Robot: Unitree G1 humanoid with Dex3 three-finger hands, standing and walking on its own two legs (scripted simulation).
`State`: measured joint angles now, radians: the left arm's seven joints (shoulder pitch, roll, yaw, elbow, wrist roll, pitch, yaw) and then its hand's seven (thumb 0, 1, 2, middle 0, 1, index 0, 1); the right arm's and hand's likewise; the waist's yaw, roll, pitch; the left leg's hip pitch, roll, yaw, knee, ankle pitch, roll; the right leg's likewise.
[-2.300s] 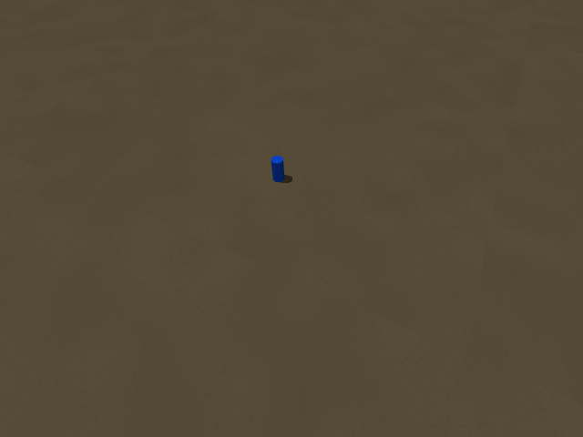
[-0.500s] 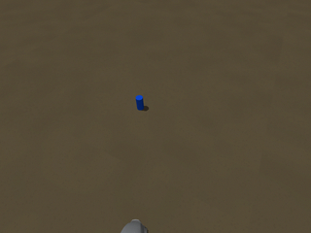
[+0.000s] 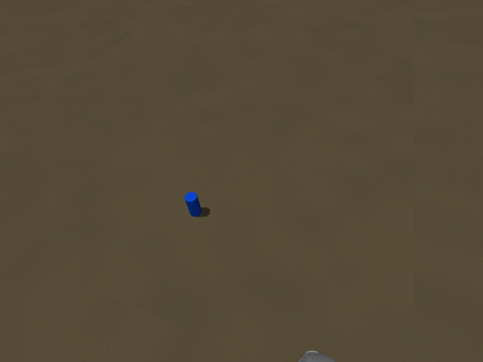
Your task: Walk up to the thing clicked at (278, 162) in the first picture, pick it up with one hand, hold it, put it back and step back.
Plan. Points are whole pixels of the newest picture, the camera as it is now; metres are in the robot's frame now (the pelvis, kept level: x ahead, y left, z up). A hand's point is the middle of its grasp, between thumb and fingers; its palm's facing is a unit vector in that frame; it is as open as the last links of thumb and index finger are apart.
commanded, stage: walk up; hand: left
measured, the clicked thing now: (193, 204) +0.96 +0.30 -0.69
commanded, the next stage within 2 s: none
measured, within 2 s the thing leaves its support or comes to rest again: neither
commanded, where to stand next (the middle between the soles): +0.59 +0.05 m, yaw +0 degrees
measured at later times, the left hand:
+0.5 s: hand (99, 347) +0.21 +0.31 -0.15, palm faces +0.02 -0.93 -0.37, open 7.4 cm
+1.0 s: hand (128, 230) +0.45 +0.30 -0.12, palm faces -0.09 -0.91 -0.40, open 7.4 cm
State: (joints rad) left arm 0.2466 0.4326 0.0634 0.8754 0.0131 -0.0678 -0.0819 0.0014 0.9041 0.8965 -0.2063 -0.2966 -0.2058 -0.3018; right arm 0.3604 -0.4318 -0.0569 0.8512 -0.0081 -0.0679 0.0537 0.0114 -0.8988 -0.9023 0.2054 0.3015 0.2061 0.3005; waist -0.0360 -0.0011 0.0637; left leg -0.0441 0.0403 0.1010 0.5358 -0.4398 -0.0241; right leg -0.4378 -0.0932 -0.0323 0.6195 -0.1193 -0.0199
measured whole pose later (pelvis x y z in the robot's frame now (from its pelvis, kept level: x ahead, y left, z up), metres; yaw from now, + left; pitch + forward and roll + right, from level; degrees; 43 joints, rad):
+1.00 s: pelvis +0.37 +0.03 +0.01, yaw -1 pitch -2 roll +1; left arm 0.26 0.40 0.05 0.88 0.02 -0.06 -0.06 0.00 0.90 0.90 -0.21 -0.30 -0.21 -0.30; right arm 0.38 -0.42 -0.05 0.83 -0.01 -0.05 0.04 0.01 -0.90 -0.90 0.21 0.30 0.21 0.30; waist -0.04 0.02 0.10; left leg -0.09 0.01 0.11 0.54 -0.41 0.01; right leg -0.37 -0.05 -0.03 0.55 -0.14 -0.01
